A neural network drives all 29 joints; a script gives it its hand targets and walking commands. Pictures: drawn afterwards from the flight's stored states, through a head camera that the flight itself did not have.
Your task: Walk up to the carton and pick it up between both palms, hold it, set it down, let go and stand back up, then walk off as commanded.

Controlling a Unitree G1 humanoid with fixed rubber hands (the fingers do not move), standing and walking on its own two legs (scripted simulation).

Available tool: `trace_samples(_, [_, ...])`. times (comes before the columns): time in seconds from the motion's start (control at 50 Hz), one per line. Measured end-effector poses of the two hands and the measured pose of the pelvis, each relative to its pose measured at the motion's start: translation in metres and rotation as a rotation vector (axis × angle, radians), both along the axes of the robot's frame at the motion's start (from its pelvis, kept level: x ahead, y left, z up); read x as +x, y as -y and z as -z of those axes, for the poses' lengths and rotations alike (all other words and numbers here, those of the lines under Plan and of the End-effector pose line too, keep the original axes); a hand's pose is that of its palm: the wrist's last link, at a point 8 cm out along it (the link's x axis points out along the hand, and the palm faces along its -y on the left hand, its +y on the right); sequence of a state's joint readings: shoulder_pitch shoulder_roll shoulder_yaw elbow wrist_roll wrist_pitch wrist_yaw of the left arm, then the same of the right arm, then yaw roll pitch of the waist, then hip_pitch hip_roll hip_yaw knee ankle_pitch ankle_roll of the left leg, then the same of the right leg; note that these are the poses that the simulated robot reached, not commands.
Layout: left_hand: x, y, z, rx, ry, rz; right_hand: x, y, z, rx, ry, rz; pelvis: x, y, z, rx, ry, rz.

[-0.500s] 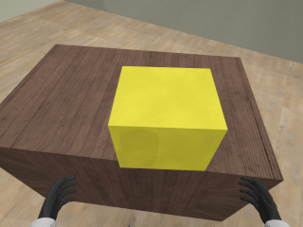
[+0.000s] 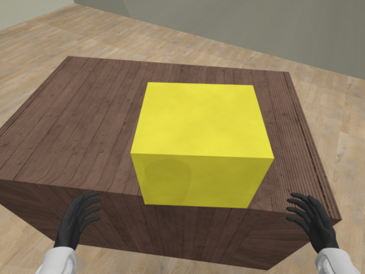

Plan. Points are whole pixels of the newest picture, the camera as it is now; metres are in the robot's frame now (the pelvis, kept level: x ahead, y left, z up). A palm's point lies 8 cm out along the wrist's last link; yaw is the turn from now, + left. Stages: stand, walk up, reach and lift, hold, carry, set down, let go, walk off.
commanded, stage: reach and lift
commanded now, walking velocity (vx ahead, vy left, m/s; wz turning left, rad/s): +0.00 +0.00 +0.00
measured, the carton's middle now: (197, 145) +0.44 -0.01 +0.01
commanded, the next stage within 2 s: none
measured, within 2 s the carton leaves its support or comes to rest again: neither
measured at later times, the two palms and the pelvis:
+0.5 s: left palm (76, 186) +0.27 +0.24 +0.07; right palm (318, 192) +0.27 -0.25 +0.06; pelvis +0.00 +0.00 +0.00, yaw +0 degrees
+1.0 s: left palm (78, 140) +0.34 +0.24 +0.13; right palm (317, 145) +0.35 -0.25 +0.12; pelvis +0.01 +0.00 +0.00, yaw +0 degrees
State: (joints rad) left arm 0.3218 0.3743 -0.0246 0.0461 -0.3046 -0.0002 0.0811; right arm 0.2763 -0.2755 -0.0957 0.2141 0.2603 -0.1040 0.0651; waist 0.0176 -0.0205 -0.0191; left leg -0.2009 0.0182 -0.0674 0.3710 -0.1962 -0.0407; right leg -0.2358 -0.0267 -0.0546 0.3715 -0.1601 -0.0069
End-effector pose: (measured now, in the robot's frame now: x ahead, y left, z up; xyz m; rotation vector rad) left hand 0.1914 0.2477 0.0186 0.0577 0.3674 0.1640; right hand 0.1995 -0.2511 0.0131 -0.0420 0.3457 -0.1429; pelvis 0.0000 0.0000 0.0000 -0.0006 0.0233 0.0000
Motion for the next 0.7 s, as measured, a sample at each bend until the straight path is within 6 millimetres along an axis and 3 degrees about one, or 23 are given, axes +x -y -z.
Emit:
trace_samples(0.24, [0.044, 0.012, -0.025, -0.022, 0.023, 0.038, 0.020, 0.001, -0.015, 0.005, -0.004, 0.003, 0.003, 0.000, 0.000, 0.000, -0.004, 0.000])
trace_samples(0.7, [0.109, 0.001, -0.082, -0.033, 0.079, 0.016, 0.107, -0.002, -0.081, -0.001, 0.110, -0.064, 0.005, 0.000, 0.000, 0.000, -0.010, 0.000])
